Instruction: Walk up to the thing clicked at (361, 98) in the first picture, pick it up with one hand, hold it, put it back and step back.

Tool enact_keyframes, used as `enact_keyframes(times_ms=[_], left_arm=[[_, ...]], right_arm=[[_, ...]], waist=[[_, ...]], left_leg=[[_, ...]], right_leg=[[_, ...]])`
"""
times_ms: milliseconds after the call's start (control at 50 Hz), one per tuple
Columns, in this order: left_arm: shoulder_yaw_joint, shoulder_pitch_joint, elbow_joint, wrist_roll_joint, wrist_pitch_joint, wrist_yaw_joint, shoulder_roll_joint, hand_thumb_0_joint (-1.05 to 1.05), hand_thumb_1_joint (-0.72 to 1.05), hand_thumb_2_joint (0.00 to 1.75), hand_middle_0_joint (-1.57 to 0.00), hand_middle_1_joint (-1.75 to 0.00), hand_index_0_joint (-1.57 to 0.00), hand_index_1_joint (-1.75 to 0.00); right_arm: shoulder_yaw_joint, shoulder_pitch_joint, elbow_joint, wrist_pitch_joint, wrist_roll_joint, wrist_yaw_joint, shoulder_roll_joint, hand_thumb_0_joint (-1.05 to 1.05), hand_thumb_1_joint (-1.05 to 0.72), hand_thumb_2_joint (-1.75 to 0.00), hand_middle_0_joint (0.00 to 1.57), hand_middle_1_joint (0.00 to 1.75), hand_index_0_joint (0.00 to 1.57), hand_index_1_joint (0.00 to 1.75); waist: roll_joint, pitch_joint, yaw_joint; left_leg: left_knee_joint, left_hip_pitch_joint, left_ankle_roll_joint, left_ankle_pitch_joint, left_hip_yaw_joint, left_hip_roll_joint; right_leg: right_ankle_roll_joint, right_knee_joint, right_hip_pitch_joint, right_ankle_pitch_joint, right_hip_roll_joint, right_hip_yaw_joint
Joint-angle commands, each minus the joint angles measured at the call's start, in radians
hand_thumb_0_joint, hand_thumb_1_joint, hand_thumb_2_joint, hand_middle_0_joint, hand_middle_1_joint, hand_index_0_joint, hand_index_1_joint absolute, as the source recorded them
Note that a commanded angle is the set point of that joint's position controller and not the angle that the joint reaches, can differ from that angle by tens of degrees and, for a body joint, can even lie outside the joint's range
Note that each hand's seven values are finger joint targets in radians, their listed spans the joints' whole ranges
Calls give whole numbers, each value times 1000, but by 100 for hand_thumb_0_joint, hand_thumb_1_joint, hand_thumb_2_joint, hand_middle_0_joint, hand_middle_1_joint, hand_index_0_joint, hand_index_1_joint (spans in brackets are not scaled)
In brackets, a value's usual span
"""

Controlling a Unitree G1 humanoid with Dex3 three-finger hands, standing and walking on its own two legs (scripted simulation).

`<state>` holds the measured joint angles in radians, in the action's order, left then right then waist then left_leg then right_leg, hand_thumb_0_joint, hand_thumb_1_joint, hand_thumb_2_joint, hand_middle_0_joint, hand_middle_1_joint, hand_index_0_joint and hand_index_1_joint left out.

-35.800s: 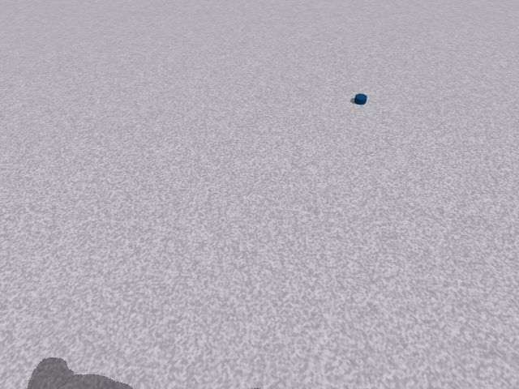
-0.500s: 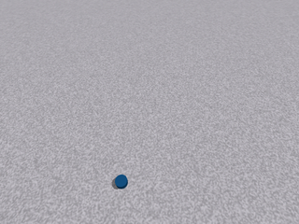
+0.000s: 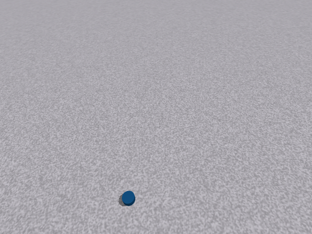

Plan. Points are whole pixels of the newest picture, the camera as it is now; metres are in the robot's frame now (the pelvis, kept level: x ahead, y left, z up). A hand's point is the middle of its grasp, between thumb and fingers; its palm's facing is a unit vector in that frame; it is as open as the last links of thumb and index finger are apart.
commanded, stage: stand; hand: left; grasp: from above
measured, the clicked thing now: (128, 198) +0.50 +0.25 -0.76
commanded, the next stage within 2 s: step back in 1.64 s
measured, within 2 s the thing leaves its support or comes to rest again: neither
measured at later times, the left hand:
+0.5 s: hand out of the picture +0.06 +0.22 -0.16, palm faces +0.01 -0.95 -0.32, open 7.3 cm
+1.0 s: hand out of the picture +0.08 +0.22 -0.16, palm faces +0.00 -0.95 -0.33, open 7.3 cm
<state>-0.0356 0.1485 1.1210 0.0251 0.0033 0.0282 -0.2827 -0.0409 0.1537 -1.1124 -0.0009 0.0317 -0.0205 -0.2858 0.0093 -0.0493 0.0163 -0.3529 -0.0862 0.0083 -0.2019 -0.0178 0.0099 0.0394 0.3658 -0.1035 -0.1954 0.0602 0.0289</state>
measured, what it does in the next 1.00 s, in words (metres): stands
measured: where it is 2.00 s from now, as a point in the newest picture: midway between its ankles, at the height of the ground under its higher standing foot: outside the picture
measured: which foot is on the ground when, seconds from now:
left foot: down 0.00-1.00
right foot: down 0.00-1.00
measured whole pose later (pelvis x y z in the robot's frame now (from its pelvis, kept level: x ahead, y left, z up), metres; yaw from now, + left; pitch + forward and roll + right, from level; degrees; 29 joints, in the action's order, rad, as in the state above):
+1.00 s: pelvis +0.01 -0.02 +0.00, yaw -1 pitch -2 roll +0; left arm -0.03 0.11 1.16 0.01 -0.01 0.01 -0.30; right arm -0.02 0.13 -1.15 0.01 0.02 -0.01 -0.32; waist 0.01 -0.05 0.00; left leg -0.30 -0.07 -0.02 -0.19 -0.03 -0.03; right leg 0.01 0.33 -0.11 -0.18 0.02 0.02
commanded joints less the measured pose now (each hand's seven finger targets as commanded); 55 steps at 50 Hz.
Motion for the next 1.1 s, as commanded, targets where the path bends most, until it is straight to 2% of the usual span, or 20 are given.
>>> enact_keyframes(times_ms=[0, 20, 80, 100, 160, 200, 220, 320, 340, 440, 520, 600, 660, 680, 740, 820, 920, 960, 1020, 1080], left_arm=[[-32, -28, -39, 5, -18, 12, -188, 0, 90, 90, -20, -30, -20, -30], [-32, -36, -40, 4, -18, 11, -191, 0, 90, 90, -20, -30, -20, -30], [-31, -29, -32, 3, -20, 7, -197, 0, 90, 90, -20, -30, -20, -30], [-31, -30, -28, 4, -20, 7, -202, 0, 90, 90, -20, -30, -20, -30], [-27, -29, -26, 3, -22, 4, -197, 0, 90, 90, -20, -30, -20, -30], [-30, -39, -26, 0, -25, 4, -209, 0, 90, 90, -20, -30, -20, -30], [-29, -45, -26, -2, -26, 4, -207, 0, 90, 90, -20, -30, -20, -30], [-24, -46, -16, -6, -27, 4, -204, 0, 90, 90, -20, -30, -20, -30], [-25, -43, -17, -7, -28, 4, -205, 0, 90, 90, -20, -30, -20, -30], [-21, -49, -8, -6, -26, 3, -204, 0, 90, 90, -20, -30, -20, -30], [-21, -46, -5, -8, -26, 4, -193, 0, 90, 90, -20, -30, -20, -30], [-19, -49, 6, -12, -21, 3, -186, 0, 90, 90, -20, -30, -20, -30], [-23, -63, -2, -11, -23, 0, -200, 0, 90, 90, -20, -30, -20, -30], [-23, -61, -4, -10, -24, 0, -196, 0, 90, 90, -20, -30, -20, -30], [-26, -69, -8, -9, -28, -1, -210, 0, 90, 90, -20, -30, -20, -30], [-28, -78, -19, -11, -34, -1, -215, 0, 90, 90, -20, -30, -20, -30], [-26, -78, -15, -14, -29, -4, -211, 0, 90, 90, -20, -30, -20, -30], [-22, -70, -10, -11, -28, -5, -210, 0, 90, 90, -20, -30, -20, -30], [-27, -88, -22, -10, -31, -6, -229, 0, 90, 90, -20, -30, -20, -30], [-24, -79, -21, -14, -32, -7, -225, 0, 90, 90, -20, -30, -20, -30]], right_arm=[[-31, -38, 57, 24, -1, -9, -189, 0, -90, -90, 20, 30, 20, 30], [-31, -35, 52, 25, -1, -9, -184, 0, -90, -90, 20, 30, 20, 30], [-30, -31, 46, 21, -1, -5, -194, 0, -90, -90, 20, 30, 20, 30], [-28, -39, 47, 20, -1, -3, -190, 0, -90, -90, 20, 30, 20, 30], [-27, -42, 44, 23, -4, -2, -202, 0, -90, -90, 20, 30, 20, 30], [-24, -40, 42, 26, -4, -3, -198, 0, -90, -90, 20, 30, 20, 30], [-22, -45, 42, 29, -4, -4, -199, 0, -90, -90, 20, 30, 20, 30], [-15, -30, 27, 31, -9, -6, -204, 0, -90, -90, 20, 30, 20, 30], [-15, -35, 29, 32, -8, -8, -208, 0, -90, -90, 20, 30, 20, 30], [-6, -34, 21, 27, -11, -7, -202, 0, -90, -90, 20, 30, 20, 30], [-7, -35, 19, 27, -14, -9, -206, 0, -90, -90, 20, 30, 20, 30], [0, -35, 14, 22, -12, -8, -184, 0, -90, -90, 20, 30, 20, 30], [-2, -46, 19, 25, -11, -5, -197, 0, -90, -90, 20, 30, 20, 30], [-5, -51, 22, 27, -11, -6, -200, 0, -90, -90, 20, 30, 20, 30], [-8, -51, 23, 27, -10, -4, -206, 0, -90, -90, 20, 30, 20, 30], [-10, -51, 24, 33, -13, -5, -214, 0, -90, -90, 20, 30, 20, 30], [-4, -53, 21, 33, -12, -4, -210, 0, -90, -90, 20, 30, 20, 30], [-4, -59, 21, 29, -13, -1, -211, 0, -90, -90, 20, 30, 20, 30], [-8, -52, 25, 31, -12, -1, -224, 0, -90, -90, 20, 30, 20, 30], [-5, -55, 22, 33, -14, -1, -228, 0, -90, -90, 20, 30, 20, 30]], waist=[[-12, 1, -3], [-11, -3, -5], [-8, -17, -3], [-23, -21, -3], [8, 6, -2], [-3, 36, -5], [-5, 45, -6], [-3, 58, -11], [-2, 63, -9], [-16, 39, -11], [-13, 73, -13], [-23, 39, -12], [-15, 19, -9], [-8, 39, -10], [-19, 38, -12], [-4, 72, -16], [-2, 57, -11], [-25, 40, -9], [-10, 64, -20], [10, 69, -15]], left_leg=[[99, -64, 9, 15, 106, -106], [104, -56, 8, 28, 104, -111], [112, -102, 10, -57, 105, -105], [109, -91, 10, -54, 105, -106], [105, -74, 10, -50, 105, -111], [106, -65, 10, -10, 103, -114], [95, -39, 10, 46, 98, -120], [82, -20, 8, 124, 87, -122], [74, -2, 9, 168, 83, -126], [85, -16, 5, 151, 85, -127], [66, 20, 7, 209, 74, -132], [91, -2, 5, 128, 72, -126], [98, -28, 1, 94, 75, -128], [89, -9, 4, 124, 75, -133], [93, -17, 1, 113, 75, -132], [79, 11, 2, 178, 69, -139], [97, -7, 1, 147, 70, -138], [100, -10, 1, 98, 73, -136], [92, 6, 3, 130, 69, -141], [89, 14, 4, 160, 70, -145]], right_leg=[[-43, -81, -9, 28, 60, -74], [-45, -77, -17, 35, 60, -78], [-41, -95, -10, -20, 57, -83], [-44, -98, -29, -41, 56, -84], [-46, -95, -26, -12, 56, -87], [-50, -86, -2, 30, 63, -91], [-54, -81, 0, 71, 68, -95], [-53, -76, 13, 142, 67, -92], [-56, -67, 12, 185, 73, -96], [-50, -74, 6, 153, 63, -87], [-51, -68, 21, 241, 68, -91], [-51, -82, 2, 162, 60, -90], [-50, -94, -6, 114, 59, -96], [-55, -86, 2, 146, 62, -96], [-54, -91, 7, 136, 61, -97], [-55, -80, 22, 222, 69, -105], [-54, -78, 21, 188, 64, -100], [-52, -94, -6, 125, 60, -99], [-57, -84, 0, 164, 65, -104], [-58, -78, 10, 203, 68, -107]])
